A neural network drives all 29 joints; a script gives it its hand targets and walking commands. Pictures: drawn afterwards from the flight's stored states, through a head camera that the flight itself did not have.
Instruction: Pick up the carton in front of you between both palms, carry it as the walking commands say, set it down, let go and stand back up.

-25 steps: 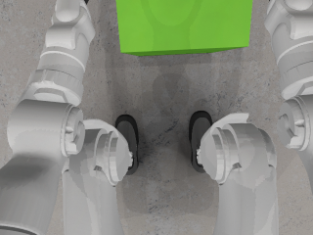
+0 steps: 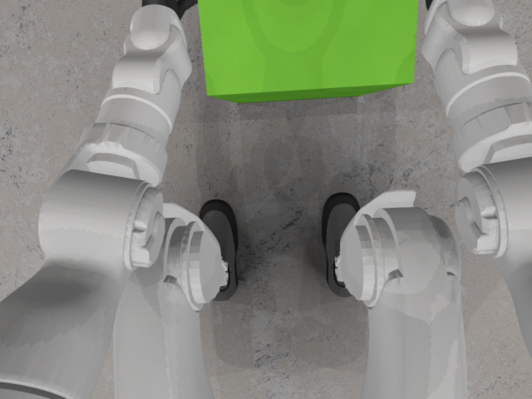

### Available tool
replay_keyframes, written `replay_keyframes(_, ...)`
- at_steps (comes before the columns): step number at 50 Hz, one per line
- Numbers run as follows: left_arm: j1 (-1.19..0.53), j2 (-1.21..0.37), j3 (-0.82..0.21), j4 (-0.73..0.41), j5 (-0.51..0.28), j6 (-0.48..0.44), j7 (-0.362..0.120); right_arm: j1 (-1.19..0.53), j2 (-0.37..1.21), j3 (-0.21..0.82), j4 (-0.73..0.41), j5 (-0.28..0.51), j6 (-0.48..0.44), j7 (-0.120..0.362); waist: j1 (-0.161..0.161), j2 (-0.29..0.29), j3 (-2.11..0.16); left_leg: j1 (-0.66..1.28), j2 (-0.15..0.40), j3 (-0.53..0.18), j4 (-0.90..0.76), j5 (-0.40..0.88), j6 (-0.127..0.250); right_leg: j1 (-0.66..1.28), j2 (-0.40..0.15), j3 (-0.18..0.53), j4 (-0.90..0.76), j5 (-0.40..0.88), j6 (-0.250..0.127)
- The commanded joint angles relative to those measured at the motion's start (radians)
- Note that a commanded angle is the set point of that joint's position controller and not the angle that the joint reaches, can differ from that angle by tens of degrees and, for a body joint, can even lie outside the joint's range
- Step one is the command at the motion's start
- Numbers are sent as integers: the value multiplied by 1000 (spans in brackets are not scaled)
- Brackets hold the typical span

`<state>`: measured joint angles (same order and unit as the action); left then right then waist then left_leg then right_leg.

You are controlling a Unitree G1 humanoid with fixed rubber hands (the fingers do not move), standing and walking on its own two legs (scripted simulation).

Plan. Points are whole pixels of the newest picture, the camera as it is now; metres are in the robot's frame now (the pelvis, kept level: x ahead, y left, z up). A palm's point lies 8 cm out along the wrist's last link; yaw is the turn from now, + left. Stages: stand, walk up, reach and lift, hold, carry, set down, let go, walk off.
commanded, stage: reach and lift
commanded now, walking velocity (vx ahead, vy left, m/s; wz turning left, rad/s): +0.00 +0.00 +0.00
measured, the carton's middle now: (299, 16) +0.54 -0.05 -0.25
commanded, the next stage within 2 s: none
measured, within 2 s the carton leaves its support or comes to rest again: leaves its support in 0.32 s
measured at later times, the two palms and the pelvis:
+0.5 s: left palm out of the picture +0.53 +0.09 -0.10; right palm out of the picture +0.51 -0.21 -0.11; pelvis +0.00 +0.01 +0.00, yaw -2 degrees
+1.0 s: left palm out of the picture +0.50 +0.09 +0.07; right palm out of the picture +0.47 -0.21 +0.07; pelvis +0.02 +0.01 +0.13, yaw -4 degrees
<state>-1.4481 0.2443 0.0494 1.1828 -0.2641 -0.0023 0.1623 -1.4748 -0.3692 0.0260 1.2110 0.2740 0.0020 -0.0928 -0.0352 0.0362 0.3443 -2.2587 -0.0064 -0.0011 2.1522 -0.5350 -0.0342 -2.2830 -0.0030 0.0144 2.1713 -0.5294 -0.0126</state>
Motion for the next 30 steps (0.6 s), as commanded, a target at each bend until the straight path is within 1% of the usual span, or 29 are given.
replay_keyframes(1,-270,-26,-14,-83,15,-28,1,-308,48,18,-110,-18,-28,10,-15,-44,-1139,535,-78,46,-121,202,1,593,40,-12,-198,250,43)
replay_keyframes(2,-328,-110,-28,-168,29,-33,-5,-311,132,22,-99,-23,-28,24,-5,-15,-1168,578,-89,49,-111,222,0,569,52,-10,-190,254,30)
replay_keyframes(3,-372,-217,-66,-126,23,-25,-20,-376,239,60,-94,-16,-22,44,-17,-21,-1160,596,-91,43,-108,242,0,556,52,-9,-182,266,24)
replay_keyframes(4,-425,-406,-110,-104,1,-7,-59,-433,382,107,-82,-20,-15,79,-37,-45,-1123,584,-107,40,-109,235,0,573,62,-14,-195,258,22)
replay_keyframes(6,-567,-666,-136,-126,53,4,-136,-546,680,118,-106,-63,8,164,-23,-39,-1013,465,-125,57,-103,127,-1,530,71,-11,-190,175,10)
replay_keyframes(7,-578,-730,-109,-174,76,12,-161,-542,761,109,-111,-82,30,191,-35,-70,-1036,485,-139,59,-110,128,13,525,84,-23,-174,180,16)
replay_keyframes(8,-584,-811,-133,-195,80,30,-182,-553,808,101,-139,-81,41,214,-54,-10,-1069,505,-141,70,-98,154,8,543,91,-29,-162,193,11)
replay_keyframes(9,-595,-839,-118,-201,88,40,-205,-559,873,107,-145,-92,53,229,-51,-73,-1062,472,-147,74,-95,153,15,562,94,-39,-163,195,16)
replay_keyframes(10,-615,-837,-115,-255,89,49,-214,-530,905,100,-142,-71,70,245,-11,-41,-1086,476,-146,86,-94,164,17,545,91,-29,-161,202,10)
replay_keyframes(11,-617,-874,-105,-275,78,61,-226,-514,925,108,-164,-89,82,253,-54,-50,-1146,493,-145,88,-82,193,15,596,94,-36,-159,246,12)
replay_keyframes(12,-613,-919,-117,-276,78,71,-237,-504,965,107,-189,-85,85,256,-49,-26,-1175,479,-152,105,-63,198,16,639,100,-31,-157,253,4)
replay_keyframes(13,-607,-937,-131,-298,63,81,-247,-494,980,99,-230,-92,89,262,-87,-39,-1235,487,-151,94,-66,228,17,659,106,-48,-142,307,5)
replay_keyframes(14,-608,-985,-147,-350,43,89,-249,-533,1011,127,-302,-63,98,267,-64,-32,-1344,564,-152,97,-77,273,25,702,108,-65,-141,339,14)
replay_keyframes(15,-652,-1004,-177,-393,35,101,-248,-530,1047,118,-341,-63,110,273,-77,-16,-1393,581,-149,91,-79,307,19,729,105,-64,-136,399,9)
replay_keyframes(16,-636,-1068,-203,-431,9,110,-249,-539,1075,151,-434,-66,118,275,-97,-30,-1512,647,-164,100,-78,367,10,783,109,-85,-130,446,10)
replay_keyframes(17,-645,-1100,-224,-473,7,123,-249,-535,1107,175,-533,-48,129,281,-77,7,-1631,706,-160,115,-62,416,7,824,114,-69,-135,474,10)
replay_keyframes(18,-637,-1132,-224,-506,10,135,-248,-494,1133,152,-502,-62,153,282,-77,6,-1679,722,-168,121,-77,431,4,852,118,-79,-154,496,10)
replay_keyframes(19,-597,-1162,-222,-533,18,158,-250,-517,1140,191,-591,-54,168,286,-72,-44,-1728,704,-167,112,-94,439,3,886,120,-91,-140,527,16)
replay_keyframes(20,-580,-1195,-221,-524,25,177,-251,-544,1148,184,-650,-74,179,284,-79,-32,-1785,710,-171,112,-122,414,5,911,123,-98,-159,504,20)
replay_keyframes(21,-586,-1209,-261,-608,32,188,-247,-559,1185,208,-761,-61,189,275,-66,-82,-1841,662,-178,113,-116,413,14,988,129,-88,-160,566,27)
replay_keyframes(22,-514,-1197,-205,-543,78,204,-240,-501,1214,238,-678,-68,216,275,-19,-117,-1824,647,-185,129,-138,359,14,1002,124,-96,-188,506,46)
replay_keyframes(23,-544,-1190,-223,-630,74,209,-240,-503,1244,251,-719,-71,235,272,-42,-132,-1835,629,-184,107,-158,341,19,996,133,-96,-194,499,41)
replay_keyframes(24,-534,-1226,-235,-670,76,221,-242,-448,1277,247,-740,-75,248,270,-30,-115,-1873,639,-193,120,-178,340,16,1037,140,-84,-224,502,44)
replay_keyframes(25,-546,-1181,-212,-640,112,230,-242,-390,1281,228,-665,-102,269,276,-15,-104,-1747,592,-191,115,-197,290,14,940,139,-81,-240,439,39)
replay_keyframes(26,-516,-1183,-180,-601,151,240,-248,-367,1300,200,-609,-137,287,282,-26,-115,-1661,588,-182,103,-229,229,26,877,141,-78,-281,357,48)
replay_keyframes(27,-482,-1178,-144,-537,185,255,-259,-323,1310,156,-535,-169,297,288,5,-97,-1567,541,-185,122,-246,139,22,804,139,-63,-335,208,40)
replay_keyframes(28,-458,-1195,-118,-486,209,266,-263,-321,1307,130,-484,-186,304,293,16,-89,-1449,514,-179,109,-270,90,24,730,140,-63,-352,139,39)
replay_keyframes(29,-443,-1225,-120,-510,219,262,-270,-330,1314,129,-507,-204,305,296,10,-91,-1455,517,-178,101,-293,104,20,741,146,-58,-371,149,40)
replay_keyframes(30,-416,-1223,-98,-478,230,266,-270,-293,1316,90,-444,-228,308,300,-13,-94,-1408,482,-182,97,-316,80,21,700,147,-83,-372,135,44)
